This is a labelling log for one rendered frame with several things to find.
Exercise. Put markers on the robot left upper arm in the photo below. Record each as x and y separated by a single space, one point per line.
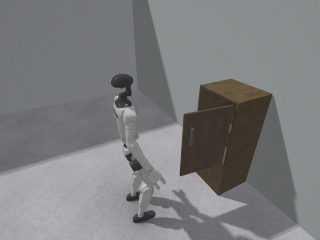
115 98

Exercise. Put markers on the right robot shin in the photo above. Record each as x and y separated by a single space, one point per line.
144 200

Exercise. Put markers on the cupboard door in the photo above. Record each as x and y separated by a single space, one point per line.
211 128

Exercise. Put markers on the right robot forearm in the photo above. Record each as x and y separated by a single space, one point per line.
137 153

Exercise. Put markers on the robot left thigh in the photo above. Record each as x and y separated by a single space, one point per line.
136 173

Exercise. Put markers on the robot right upper arm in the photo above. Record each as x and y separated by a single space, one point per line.
129 119

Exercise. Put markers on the robot right hand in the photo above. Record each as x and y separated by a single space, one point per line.
154 177

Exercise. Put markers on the handle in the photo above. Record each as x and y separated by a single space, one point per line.
191 140

